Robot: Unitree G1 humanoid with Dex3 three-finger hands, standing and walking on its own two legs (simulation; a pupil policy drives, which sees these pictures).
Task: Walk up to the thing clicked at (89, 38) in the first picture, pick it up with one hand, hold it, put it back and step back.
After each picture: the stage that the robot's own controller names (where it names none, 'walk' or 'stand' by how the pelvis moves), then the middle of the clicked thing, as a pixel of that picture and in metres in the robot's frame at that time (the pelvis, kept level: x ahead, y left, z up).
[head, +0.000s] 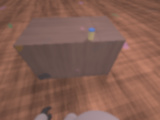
stand; (91, 34) +0.87 +0.06 +0.03
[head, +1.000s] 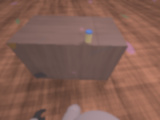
walk; (88, 36) +0.76 +0.12 +0.05
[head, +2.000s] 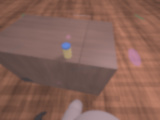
stand; (67, 50) +0.49 +0.26 +0.05
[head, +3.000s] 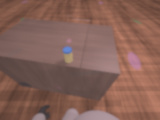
stand; (68, 55) +0.47 +0.21 +0.06
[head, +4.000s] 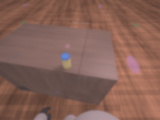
stand; (66, 61) +0.43 +0.22 +0.03
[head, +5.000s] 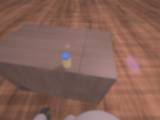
stand; (66, 60) +0.44 +0.22 +0.03
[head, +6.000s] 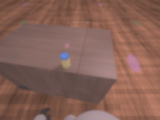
stand; (65, 60) +0.44 +0.23 +0.03
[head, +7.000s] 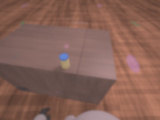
stand; (64, 61) +0.43 +0.23 +0.03
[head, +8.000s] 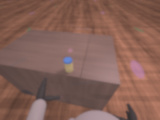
rise first; (68, 64) +0.42 +0.22 +0.03
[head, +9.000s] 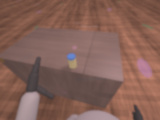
go down; (72, 61) +0.45 +0.21 +0.04
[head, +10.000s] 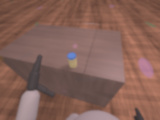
go down; (72, 60) +0.44 +0.21 +0.04
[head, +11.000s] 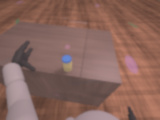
go down; (67, 63) +0.41 +0.19 +0.04
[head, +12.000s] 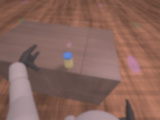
close in; (68, 60) +0.44 +0.19 +0.05
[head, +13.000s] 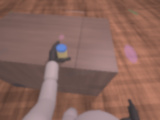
close; (62, 53) +0.45 +0.21 +0.07
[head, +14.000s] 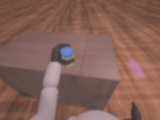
lift; (67, 57) +0.35 +0.17 +0.20
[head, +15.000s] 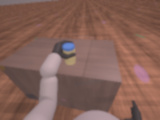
lift; (69, 54) +0.34 +0.16 +0.25
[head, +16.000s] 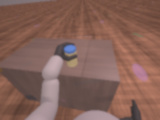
hold; (71, 56) +0.34 +0.14 +0.24
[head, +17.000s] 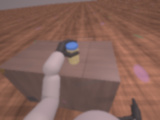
hold; (73, 53) +0.35 +0.13 +0.26
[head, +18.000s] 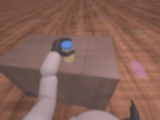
crouch; (68, 52) +0.37 +0.17 +0.24
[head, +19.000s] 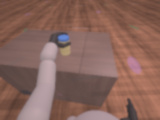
lower; (64, 45) +0.44 +0.20 +0.22
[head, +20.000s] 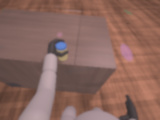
lower; (62, 51) +0.46 +0.20 +0.08
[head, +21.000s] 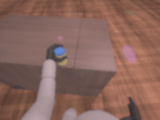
lower; (61, 56) +0.43 +0.21 +0.08
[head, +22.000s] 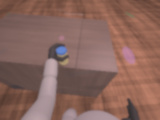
lower; (62, 56) +0.43 +0.20 +0.08
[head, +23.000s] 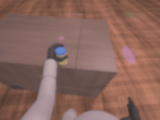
lower; (61, 56) +0.43 +0.21 +0.08
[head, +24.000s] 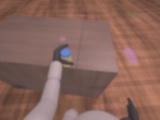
open; (66, 58) +0.42 +0.18 +0.08
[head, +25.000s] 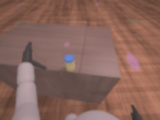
sink last; (70, 63) +0.40 +0.17 +0.06
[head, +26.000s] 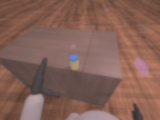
stand; (74, 62) +0.43 +0.18 +0.05
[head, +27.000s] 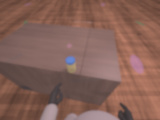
stand; (71, 65) +0.39 +0.18 +0.04
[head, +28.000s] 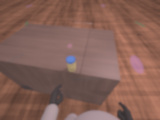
stand; (71, 64) +0.41 +0.18 +0.04
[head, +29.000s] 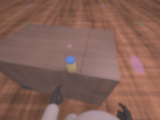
stand; (71, 64) +0.40 +0.18 +0.04
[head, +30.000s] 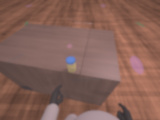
stand; (71, 64) +0.40 +0.18 +0.04
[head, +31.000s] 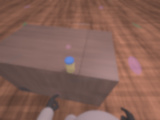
stand; (70, 65) +0.40 +0.18 +0.04
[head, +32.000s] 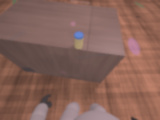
walk; (78, 40) +0.56 +0.13 +0.05
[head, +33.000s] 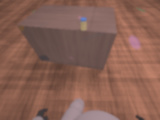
walk; (83, 24) +0.92 +0.20 +0.05
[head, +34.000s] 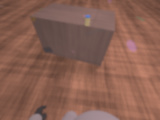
stand; (87, 20) +1.13 +0.14 +0.04
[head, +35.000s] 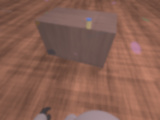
stand; (88, 23) +1.12 +0.12 +0.03
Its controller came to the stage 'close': yes
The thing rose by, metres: 0.22
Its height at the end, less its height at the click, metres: +0.00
